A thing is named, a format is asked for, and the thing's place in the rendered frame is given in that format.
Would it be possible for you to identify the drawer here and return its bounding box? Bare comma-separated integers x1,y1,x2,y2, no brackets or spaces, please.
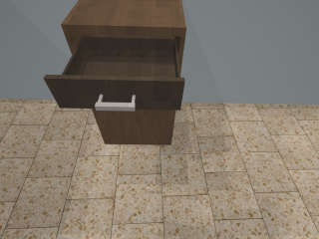
44,37,185,111

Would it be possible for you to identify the cabinet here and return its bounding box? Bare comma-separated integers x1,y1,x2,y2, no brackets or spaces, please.
61,0,186,145

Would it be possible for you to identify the handle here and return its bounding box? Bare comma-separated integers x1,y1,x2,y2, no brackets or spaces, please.
95,94,136,112

